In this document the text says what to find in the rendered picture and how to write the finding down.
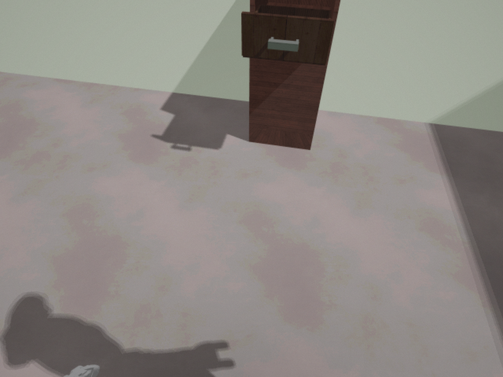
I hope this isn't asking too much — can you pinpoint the handle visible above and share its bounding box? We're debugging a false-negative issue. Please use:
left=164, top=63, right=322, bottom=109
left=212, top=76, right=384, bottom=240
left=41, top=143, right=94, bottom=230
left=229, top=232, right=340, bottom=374
left=267, top=37, right=299, bottom=52

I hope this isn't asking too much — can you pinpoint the drawer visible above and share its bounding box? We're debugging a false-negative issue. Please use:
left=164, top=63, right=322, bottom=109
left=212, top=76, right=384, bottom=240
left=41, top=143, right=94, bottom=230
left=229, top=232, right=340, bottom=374
left=241, top=5, right=335, bottom=65

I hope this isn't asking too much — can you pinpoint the cabinet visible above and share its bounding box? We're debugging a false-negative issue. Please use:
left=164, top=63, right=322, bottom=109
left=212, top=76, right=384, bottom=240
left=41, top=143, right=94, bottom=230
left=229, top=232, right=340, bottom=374
left=249, top=0, right=340, bottom=150

